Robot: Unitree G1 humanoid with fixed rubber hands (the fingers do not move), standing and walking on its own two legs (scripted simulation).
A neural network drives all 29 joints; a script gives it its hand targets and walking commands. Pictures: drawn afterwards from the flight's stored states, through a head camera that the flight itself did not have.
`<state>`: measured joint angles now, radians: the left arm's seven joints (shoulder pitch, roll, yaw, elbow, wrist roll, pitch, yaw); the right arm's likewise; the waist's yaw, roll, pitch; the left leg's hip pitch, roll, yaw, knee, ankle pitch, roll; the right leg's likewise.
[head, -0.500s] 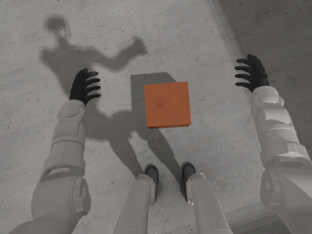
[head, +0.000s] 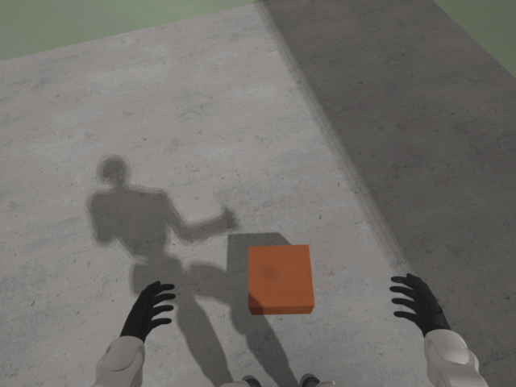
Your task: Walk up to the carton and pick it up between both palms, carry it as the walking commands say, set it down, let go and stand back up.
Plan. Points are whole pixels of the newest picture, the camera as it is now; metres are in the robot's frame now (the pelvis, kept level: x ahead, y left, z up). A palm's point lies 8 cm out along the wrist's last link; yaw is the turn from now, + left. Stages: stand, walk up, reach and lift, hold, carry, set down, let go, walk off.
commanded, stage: let go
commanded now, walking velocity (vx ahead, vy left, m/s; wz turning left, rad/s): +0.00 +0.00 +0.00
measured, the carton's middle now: (279, 280) +0.44 +0.01 -0.69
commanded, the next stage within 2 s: stand in 0.62 s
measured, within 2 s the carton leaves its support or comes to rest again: neither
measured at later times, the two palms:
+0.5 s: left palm (130, 352) +0.17 +0.23 -0.05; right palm (452, 373) +0.16 -0.23 -0.06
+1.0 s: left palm (133, 359) +0.16 +0.24 -0.09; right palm (462, 378) +0.15 -0.26 -0.09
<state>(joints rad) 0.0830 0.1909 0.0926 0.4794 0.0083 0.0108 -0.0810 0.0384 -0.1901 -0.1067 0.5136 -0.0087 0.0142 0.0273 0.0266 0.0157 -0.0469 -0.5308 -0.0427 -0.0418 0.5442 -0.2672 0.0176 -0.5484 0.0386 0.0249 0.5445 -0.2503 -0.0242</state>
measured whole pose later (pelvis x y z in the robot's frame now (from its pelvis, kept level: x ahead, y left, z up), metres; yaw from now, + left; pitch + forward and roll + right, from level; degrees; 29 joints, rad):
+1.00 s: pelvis +0.05 -0.01 +0.00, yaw +0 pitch +4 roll -1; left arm 0.33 0.23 0.02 0.69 0.04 -0.08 0.01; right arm 0.34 -0.24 -0.02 0.71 -0.03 -0.07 -0.01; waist 0.00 0.01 -0.19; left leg -0.23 -0.01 -0.04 0.56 -0.39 0.01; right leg -0.24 0.05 0.00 0.54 -0.37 -0.04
